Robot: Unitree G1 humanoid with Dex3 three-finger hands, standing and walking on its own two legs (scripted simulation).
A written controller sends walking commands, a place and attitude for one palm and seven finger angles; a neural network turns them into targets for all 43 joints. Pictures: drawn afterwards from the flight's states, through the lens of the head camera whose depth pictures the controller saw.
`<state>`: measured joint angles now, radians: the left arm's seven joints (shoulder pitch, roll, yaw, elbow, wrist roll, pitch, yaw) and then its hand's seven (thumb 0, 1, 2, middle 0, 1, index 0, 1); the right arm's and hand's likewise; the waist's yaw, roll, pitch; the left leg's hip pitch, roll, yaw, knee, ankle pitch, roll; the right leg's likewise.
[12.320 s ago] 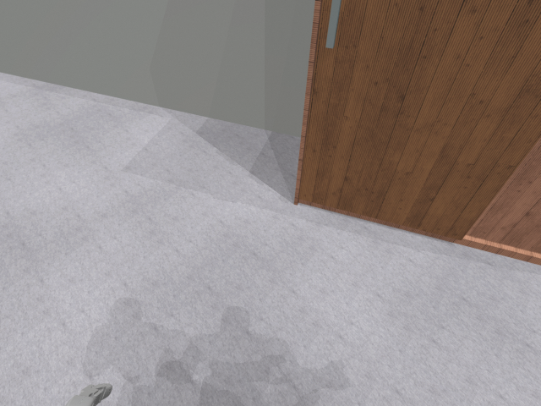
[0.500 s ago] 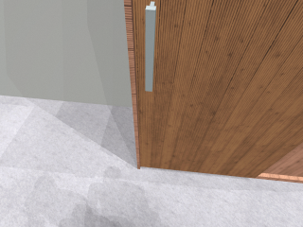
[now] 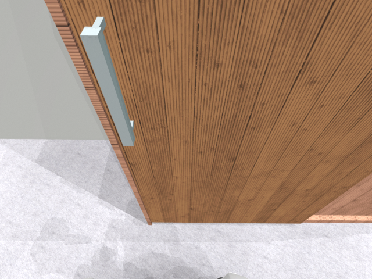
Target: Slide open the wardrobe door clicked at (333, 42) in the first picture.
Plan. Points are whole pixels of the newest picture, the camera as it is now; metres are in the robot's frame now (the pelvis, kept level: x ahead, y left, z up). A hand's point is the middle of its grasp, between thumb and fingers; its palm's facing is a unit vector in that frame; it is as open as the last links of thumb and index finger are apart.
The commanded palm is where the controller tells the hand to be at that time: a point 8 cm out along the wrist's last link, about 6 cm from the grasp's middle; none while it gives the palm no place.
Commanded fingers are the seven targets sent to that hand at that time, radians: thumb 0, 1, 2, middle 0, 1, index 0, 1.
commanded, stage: come to a stop and stand still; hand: left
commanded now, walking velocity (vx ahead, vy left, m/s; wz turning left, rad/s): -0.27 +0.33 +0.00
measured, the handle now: (117, 92) +0.41 +0.14 +0.19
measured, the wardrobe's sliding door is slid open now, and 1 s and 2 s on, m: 0.00 0.00 0.00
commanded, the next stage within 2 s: look again from close up in 1.42 s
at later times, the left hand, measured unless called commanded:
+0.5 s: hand out of the picture +0.01 +0.25 -0.18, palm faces +0.11 -0.97 -0.19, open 7.3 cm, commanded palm none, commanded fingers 0.00 0.90 0.90 -0.20 -0.30 -0.20 -0.30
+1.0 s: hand out of the picture -0.07 +0.24 -0.16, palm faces +0.03 -0.98 -0.17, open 7.4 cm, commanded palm none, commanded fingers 0.00 0.90 0.90 -0.20 -0.30 -0.20 -0.30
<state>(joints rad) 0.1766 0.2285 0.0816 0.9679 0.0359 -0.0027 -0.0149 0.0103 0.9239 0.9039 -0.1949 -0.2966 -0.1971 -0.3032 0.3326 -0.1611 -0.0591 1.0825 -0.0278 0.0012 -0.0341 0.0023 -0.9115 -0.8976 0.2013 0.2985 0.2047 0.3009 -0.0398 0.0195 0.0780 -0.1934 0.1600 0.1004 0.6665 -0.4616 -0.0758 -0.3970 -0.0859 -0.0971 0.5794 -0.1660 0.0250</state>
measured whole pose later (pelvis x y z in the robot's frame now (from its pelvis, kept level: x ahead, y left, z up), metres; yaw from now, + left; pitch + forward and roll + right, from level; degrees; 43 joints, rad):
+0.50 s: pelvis -0.03 +0.05 +0.01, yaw +2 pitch +0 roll -2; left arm 0.20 0.23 0.08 0.99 0.03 0.08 0.03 0.00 0.91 0.90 -0.20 -0.30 -0.20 -0.30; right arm 0.15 -0.15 -0.04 0.94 -0.03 0.02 -0.02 0.00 -0.91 -0.90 0.20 0.30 0.20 0.30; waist 0.03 -0.06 0.08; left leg -0.28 0.00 0.08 0.61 -0.32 0.07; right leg -0.48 -0.06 -0.01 0.94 -0.43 0.04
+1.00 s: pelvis -0.07 +0.08 +0.02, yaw +0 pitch -1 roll +0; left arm 0.32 0.12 0.01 1.11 0.02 0.01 0.04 0.01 0.91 0.90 -0.20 -0.30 -0.20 -0.30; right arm 0.33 -0.14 -0.01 1.14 -0.01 0.01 -0.02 0.00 -0.91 -0.90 0.20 0.30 0.20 0.30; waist -0.02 0.01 -0.01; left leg -0.20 -0.07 0.15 0.35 -0.14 0.09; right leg -0.12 -0.04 -0.03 0.41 -0.27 0.03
